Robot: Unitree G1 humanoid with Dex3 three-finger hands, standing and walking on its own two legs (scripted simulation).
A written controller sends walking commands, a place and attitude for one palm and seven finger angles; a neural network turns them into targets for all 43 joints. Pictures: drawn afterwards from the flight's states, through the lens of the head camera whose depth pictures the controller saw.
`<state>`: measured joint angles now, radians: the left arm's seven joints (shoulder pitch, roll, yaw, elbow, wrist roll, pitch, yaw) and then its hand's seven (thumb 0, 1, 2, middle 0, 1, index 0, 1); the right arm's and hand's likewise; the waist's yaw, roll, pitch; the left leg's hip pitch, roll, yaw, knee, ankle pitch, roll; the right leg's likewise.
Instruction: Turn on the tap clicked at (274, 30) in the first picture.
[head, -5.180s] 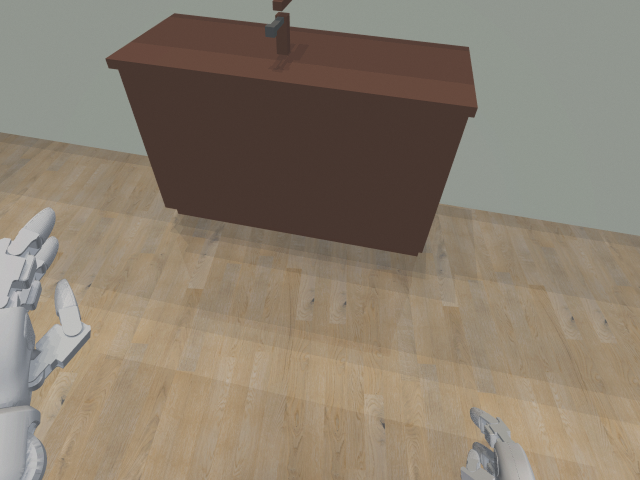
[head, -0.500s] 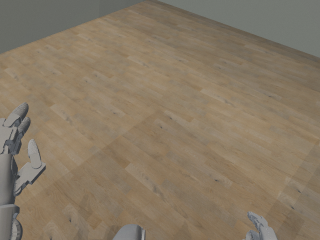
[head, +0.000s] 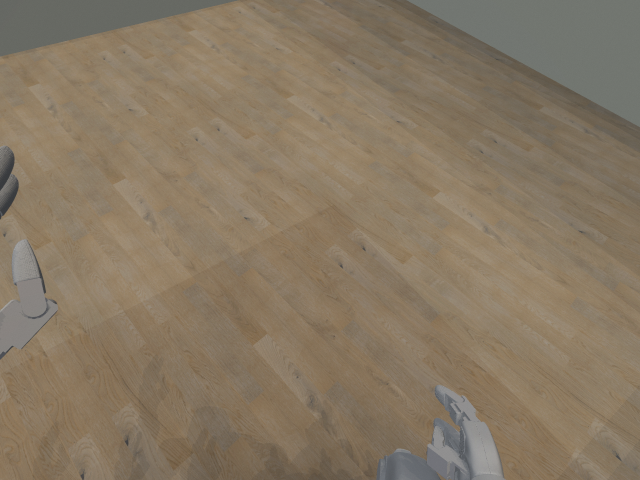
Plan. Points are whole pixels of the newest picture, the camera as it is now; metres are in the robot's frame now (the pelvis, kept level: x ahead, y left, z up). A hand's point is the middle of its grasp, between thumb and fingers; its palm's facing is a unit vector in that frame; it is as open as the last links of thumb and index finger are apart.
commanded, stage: turn to face it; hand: left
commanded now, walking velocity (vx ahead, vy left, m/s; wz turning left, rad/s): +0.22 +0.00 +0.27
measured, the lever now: out of the picture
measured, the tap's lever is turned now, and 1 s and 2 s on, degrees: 0 0 0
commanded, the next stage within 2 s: none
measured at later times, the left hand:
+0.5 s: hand (184, 219) +0.32 +0.16 +0.18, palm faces +0.25 -0.85 -0.46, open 7.5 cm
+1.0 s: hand (327, 228) +0.34 +0.02 +0.16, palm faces -0.05 -0.82 -0.57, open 7.5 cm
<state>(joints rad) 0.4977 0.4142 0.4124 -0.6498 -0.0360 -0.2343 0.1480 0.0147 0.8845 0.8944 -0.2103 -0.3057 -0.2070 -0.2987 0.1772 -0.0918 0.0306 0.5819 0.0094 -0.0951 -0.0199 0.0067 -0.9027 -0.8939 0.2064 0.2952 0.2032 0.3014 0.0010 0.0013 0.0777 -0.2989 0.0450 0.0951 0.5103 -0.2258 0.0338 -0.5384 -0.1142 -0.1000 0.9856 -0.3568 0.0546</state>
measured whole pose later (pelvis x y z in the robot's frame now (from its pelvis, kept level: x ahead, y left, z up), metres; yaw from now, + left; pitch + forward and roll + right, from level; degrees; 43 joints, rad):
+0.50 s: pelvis +0.07 -0.04 +0.00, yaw -8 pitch +2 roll +0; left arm 0.51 0.43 0.41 -0.62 -0.04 -0.24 0.15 0.01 0.88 0.89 -0.21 -0.31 -0.21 -0.30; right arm 0.13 -0.25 -0.04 0.52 0.00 -0.03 -0.05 0.01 -0.91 -0.89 0.20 0.29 0.20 0.30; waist -0.01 -0.05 0.05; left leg -0.37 0.06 0.08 0.68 -0.35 -0.07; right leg -0.32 0.04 -0.02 0.53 -0.24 -0.06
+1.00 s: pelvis +0.02 -0.08 -0.02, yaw -26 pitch +0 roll -1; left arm 0.48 0.42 0.40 -0.58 -0.03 -0.18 0.13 0.01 0.89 0.89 -0.21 -0.31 -0.21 -0.30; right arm 0.18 -0.19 0.01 0.54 0.01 -0.03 0.01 0.01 -0.90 -0.89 0.21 0.30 0.21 0.30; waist 0.00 0.08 0.16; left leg -0.40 0.24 0.17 0.90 -0.47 -0.09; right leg -0.33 0.02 -0.14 0.64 -0.31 -0.06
